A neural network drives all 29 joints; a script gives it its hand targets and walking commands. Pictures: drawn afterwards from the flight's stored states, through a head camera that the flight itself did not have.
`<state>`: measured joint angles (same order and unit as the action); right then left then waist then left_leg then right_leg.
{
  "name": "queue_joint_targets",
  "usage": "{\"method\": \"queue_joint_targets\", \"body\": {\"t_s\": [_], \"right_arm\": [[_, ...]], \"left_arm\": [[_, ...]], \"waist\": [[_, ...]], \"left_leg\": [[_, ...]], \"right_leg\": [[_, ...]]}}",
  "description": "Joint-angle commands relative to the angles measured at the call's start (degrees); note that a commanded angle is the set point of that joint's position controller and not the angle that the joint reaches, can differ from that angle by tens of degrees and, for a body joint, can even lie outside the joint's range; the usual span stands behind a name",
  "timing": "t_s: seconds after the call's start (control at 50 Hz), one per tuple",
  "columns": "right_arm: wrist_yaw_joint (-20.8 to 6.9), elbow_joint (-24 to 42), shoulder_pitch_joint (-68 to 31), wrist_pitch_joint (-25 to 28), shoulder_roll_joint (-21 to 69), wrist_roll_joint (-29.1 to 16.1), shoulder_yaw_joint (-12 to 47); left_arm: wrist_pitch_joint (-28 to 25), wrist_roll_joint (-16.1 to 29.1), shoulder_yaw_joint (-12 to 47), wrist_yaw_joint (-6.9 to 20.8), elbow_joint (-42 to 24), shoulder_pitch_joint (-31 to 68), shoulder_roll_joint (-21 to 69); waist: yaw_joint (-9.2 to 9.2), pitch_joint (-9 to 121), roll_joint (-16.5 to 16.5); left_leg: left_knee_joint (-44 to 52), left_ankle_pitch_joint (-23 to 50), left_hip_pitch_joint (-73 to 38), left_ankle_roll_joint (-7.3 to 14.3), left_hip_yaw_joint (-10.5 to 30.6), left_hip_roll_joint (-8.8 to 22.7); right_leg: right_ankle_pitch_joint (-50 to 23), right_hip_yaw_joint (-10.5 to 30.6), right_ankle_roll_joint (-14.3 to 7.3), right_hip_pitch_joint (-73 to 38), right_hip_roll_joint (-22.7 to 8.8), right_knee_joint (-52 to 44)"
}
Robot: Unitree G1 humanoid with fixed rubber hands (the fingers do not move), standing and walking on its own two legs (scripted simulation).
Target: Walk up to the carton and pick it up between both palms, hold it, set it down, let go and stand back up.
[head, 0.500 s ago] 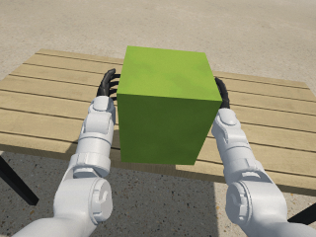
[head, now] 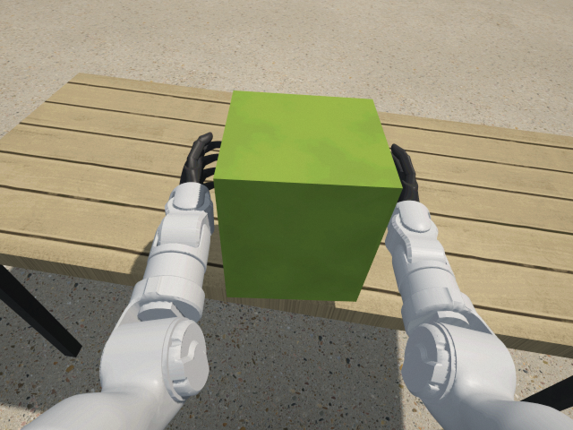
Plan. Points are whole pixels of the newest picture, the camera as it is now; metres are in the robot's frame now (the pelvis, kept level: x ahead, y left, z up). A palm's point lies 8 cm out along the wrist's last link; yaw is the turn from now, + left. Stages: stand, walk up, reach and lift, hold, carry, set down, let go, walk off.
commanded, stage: set down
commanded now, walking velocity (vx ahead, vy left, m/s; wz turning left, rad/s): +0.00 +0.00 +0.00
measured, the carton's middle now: (297, 200) +0.42 +0.00 +0.08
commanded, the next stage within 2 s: none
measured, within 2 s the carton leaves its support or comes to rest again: rests again in 1.06 s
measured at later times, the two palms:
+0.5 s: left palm (206, 195) +0.41 +0.14 +0.09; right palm (402, 208) +0.41 -0.16 +0.09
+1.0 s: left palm (206, 201) +0.41 +0.14 +0.08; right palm (400, 213) +0.41 -0.16 +0.08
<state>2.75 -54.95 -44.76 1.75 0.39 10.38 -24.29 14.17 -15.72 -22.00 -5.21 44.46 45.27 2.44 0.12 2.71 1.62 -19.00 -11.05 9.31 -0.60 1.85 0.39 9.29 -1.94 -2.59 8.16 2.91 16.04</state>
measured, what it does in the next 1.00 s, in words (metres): stands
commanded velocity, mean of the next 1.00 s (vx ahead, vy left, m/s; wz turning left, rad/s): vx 0.00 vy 0.00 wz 0.00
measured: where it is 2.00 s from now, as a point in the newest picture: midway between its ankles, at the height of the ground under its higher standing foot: outside the picture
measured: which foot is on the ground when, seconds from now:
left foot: down 0.00-1.00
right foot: down 0.00-1.00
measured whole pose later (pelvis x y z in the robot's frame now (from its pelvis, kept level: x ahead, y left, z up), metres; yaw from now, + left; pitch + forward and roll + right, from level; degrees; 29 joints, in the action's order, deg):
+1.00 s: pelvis +0.00 +0.01 +0.00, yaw -2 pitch +7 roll +0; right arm -1.0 -56.5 -44.7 7.8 0.9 18.8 -32.2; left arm 7.3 -17.9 -25.4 -6.2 46.6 44.0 5.6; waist 1.6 4.0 0.3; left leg -19.5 -10.9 15.7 -0.1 -1.5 0.8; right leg 8.8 -3.3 -2.5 15.4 2.2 17.0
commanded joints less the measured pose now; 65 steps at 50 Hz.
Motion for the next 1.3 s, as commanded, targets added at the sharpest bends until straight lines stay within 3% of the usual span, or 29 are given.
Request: {"method": "queue_joint_targets", "body": {"t_s": [0.0,0.08,0.14,0.2,0.26,0.34,0.38,0.42,0.44,0.48,0.58,0.66,0.68,0.7,0.78,0.8,0.84,0.9,0.92,0.94,0.96,1.1,1.28], "right_arm": [[-8.7,12.8,-46.7,6.2,27.3,-0.3,17.7],[-9.0,13.5,-46.9,7.7,27.4,-0.5,18.6],[-9.0,10.5,-44.0,6.8,25.5,0.6,16.7],[-9.4,10.8,-44.7,6.6,24.7,2.7,14.0],[-10.2,9.1,-44.1,7.1,25.8,3.0,12.8],[-11.2,10.4,-45.3,8.0,25.5,3.3,12.8],[-11.4,9.5,-45.0,8.4,24.8,4.6,11.9],[-11.3,10.6,-45.8,8.8,24.3,4.8,11.5],[-11.4,10.1,-45.0,8.6,25.2,5.1,11.8],[-11.5,7.3,-43.1,8.3,25.1,5.5,11.3],[-11.2,7.6,-42.6,8.6,25.1,7.5,9.5],[-11.7,6.9,-42.1,9.6,25.4,7.5,9.4],[-11.7,6.4,-41.1,9.6,25.8,7.6,9.8],[-11.7,7.2,-42.2,10.0,25.4,7.7,9.8],[-11.5,6.9,-41.0,9.6,24.5,9.1,8.5],[-11.4,6.9,-40.9,9.4,24.6,8.4,9.0],[-11.5,6.1,-40.3,9.4,24.6,9.0,7.9],[-12.0,6.5,-40.4,9.7,25.0,9.6,7.8],[-11.9,3.3,-37.8,9.9,24.8,9.8,7.3],[-11.7,3.6,-37.6,10.3,24.2,9.6,7.3],[-11.5,3.3,-38.0,10.5,24.2,9.7,6.9],[-11.8,3.5,-36.6,10.2,24.6,11.5,5.6],[-12.6,3.5,-34.4,9.8,24.3,14.0,2.7]], "left_arm": [[-5.2,3.2,16.9,6.7,-8.8,40.5,30.4],[-6.5,4.2,19.9,5.6,-9.9,40.7,32.5],[-6.2,3.6,19.1,5.8,-8.8,39.3,30.4],[-6.0,2.7,16.1,6.5,-7.1,39.6,29.7],[-7.0,1.5,15.6,5.4,-8.8,40.9,29.3],[-7.8,1.6,14.3,4.9,-8.1,41.1,29.0],[-7.9,1.4,14.4,4.8,-6.4,40.2,28.7],[-8.4,1.8,15.3,4.5,-6.7,40.5,28.6],[-8.5,1.7,14.4,4.5,-6.7,40.0,28.4],[-8.6,0.8,13.6,4.5,-5.6,38.6,28.0],[-9.0,1.6,12.6,5.3,-5.3,39.1,28.3],[-10.2,0.9,14.1,4.4,-6.3,39.6,30.2],[-10.4,0.8,14.2,4.5,-6.5,39.1,29.9],[-10.6,0.7,14.4,4.4,-5.8,39.3,30.0],[-9.9,-0.8,12.4,4.7,-3.3,36.8,28.9],[-10.1,-0.4,11.9,4.8,-4.7,36.8,28.3],[-10.3,-0.3,11.6,4.9,-4.8,37.6,28.3],[-10.6,-1.0,9.8,5.4,-2.0,36.3,27.9],[-10.8,-0.6,13.0,4.7,-4.4,36.3,30.2],[-10.8,-1.0,13.3,4.2,-4.7,35.2,31.2],[-10.8,-1.2,13.2,4.2,-4.6,36.0,31.2],[-11.4,-2.3,10.1,5.1,-3.0,34.3,28.5],[-11.9,-4.1,7.7,5.1,-2.2,32.5,27.5]], "waist": [[0.12,37.3,-0.8],[-0.39,41.5,-2.2],[-0.82,36.4,-1.9],[-0.31,36.1,-0.9],[0.72,39.2,-2.5],[2.36,40.7,-1.4],[1.52,41.0,-0.4],[2.06,42.3,-1.6],[2.29,41.9,-0.2],[2.42,39.9,-0.6],[0.82,39.9,0.9],[1.34,44.0,-2.1],[0.53,41.9,-1.1],[1.23,42.7,-1.6],[0.87,38.2,0.1],[2.1,39.0,-0.2],[1.15,39.4,-0.2],[1.96,37.6,1.7],[-0.92,40.1,-1.6],[-0.17,39.1,-2.4],[-0.79,39.1,-1.7],[-0.15,35.1,0.5],[0.09,32.7,0.3]], "left_leg": [[-1.0,22.7,-4.5,-2.7,-5.3,-0.4],[-2.4,28.4,-6.4,-3.6,-4.7,0.1],[-1.5,23.5,-5.2,-3.5,-5.0,0.1],[0.0,18.8,-4.1,-2.6,-5.2,0.3],[-1.1,24.6,-5.2,-2.9,-5.9,0.2],[-1.5,23.6,-4.1,-2.9,-6.0,0.5],[-1.5,24.1,-4.1,-2.7,-6.1,0.8],[-1.7,24.4,-3.9,-2.8,-6.4,0.8],[-1.7,24.1,-3.8,-2.7,-6.3,0.9],[-1.6,24.9,-2.8,-2.6,-6.7,0.8],[-0.5,22.4,-1.4,-2.2,-6.3,0.9],[-2.1,26.5,-3.0,-2.9,-6.3,1.1],[-2.6,27.0,-3.4,-3.0,-6.5,1.1],[-2.5,26.4,-2.8,-2.9,-6.7,1.2],[-1.3,23.0,-2.0,-2.5,-6.7,1.1],[-1.2,22.5,-0.7,-2.1,-6.4,1.1],[-0.5,21.0,0.2,-1.9,-7.1,0.8],[0.3,19.5,1.9,-0.9,-7.4,0.9],[-1.7,26.1,-4.9,-2.8,-6.1,1.5],[-3.1,28.8,-7.2,-3.4,-5.8,1.8],[-3.2,29.0,-8.8,-3.3,-5.8,2.1],[0.2,19.3,-0.7,-1.4,-6.4,1.0],[1.2,16.0,-1.3,-1.0,-6.9,1.1]], "right_leg": [[-36.9,-2.7,6.2,-19.1,-2.5,5.4],[-40.5,-3.1,5.6,-18.6,-1.8,6.6],[-35.8,-2.8,5.4,-16.3,-2.3,4.7],[-31.6,-3.0,5.6,-16.1,-2.7,4.4],[-35.9,-3.1,5.7,-16.0,-2.5,5.7],[-33.8,-3.0,5.4,-15.9,-2.5,5.6],[-35.1,-3.6,5.3,-15.1,-2.4,6.4],[-33.9,-3.3,5.0,-13.9,-2.4,5.8],[-34.0,-3.0,5.2,-14.6,-2.3,6.0],[-36.2,-2.8,5.1,-15.1,-2.5,6.4],[-35.4,-2.8,5.6,-15.9,-2.9,6.2],[-37.2,-3.0,4.8,-14.7,-2.9,6.7],[-37.7,-2.8,5.0,-13.6,-3.0,6.6],[-37.0,-3.3,4.9,-13.4,-2.9,6.4],[-34.1,-2.8,5.1,-13.6,-2.9,5.9],[-34.0,-2.4,5.0,-14.7,-3.0,6.2],[-34.0,-2.7,5.3,-15.8,-3.2,6.4],[-32.8,-2.5,5.6,-16.3,-3.4,6.5],[-38.8,-3.6,4.4,-14.9,-2.6,7.1],[-36.6,-3.8,3.8,-11.5,-2.4,5.8],[-34.9,-4.0,4.0,-8.8,-2.0,5.2],[-34.5,-2.8,5.3,-15.3,-3.3,6.0],[-29.2,-3.1,5.4,-13.5,-3.4,5.1]]}}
